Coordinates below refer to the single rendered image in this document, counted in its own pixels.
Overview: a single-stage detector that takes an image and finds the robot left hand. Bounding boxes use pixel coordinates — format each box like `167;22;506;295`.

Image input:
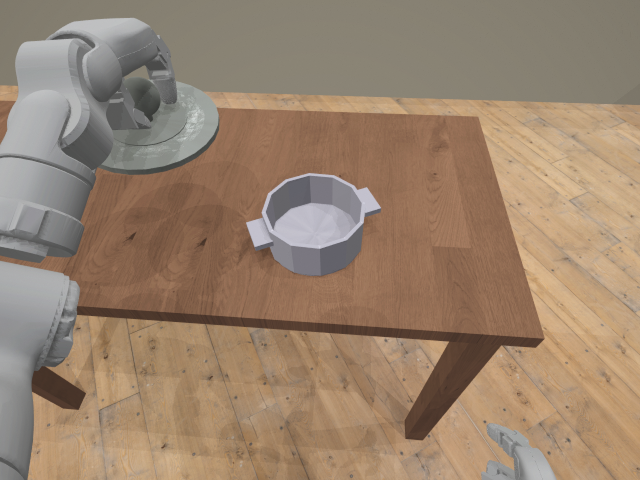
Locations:
55;18;177;130

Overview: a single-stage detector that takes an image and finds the pot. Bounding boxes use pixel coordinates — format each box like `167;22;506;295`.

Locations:
246;173;381;276

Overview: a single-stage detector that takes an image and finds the robot right hand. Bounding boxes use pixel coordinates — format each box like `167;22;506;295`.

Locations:
481;423;557;480

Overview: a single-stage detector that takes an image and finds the left robot forearm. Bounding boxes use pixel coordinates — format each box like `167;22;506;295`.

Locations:
0;29;122;263

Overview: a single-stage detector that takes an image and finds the table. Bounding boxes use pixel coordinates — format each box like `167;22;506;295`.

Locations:
0;101;545;440

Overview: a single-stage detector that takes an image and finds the robot left upper arm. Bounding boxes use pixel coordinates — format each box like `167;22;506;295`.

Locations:
0;261;80;480

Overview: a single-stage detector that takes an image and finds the knob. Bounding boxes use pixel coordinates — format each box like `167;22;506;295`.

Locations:
123;77;161;117

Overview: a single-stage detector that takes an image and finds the lid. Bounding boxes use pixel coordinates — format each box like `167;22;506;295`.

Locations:
98;79;220;175

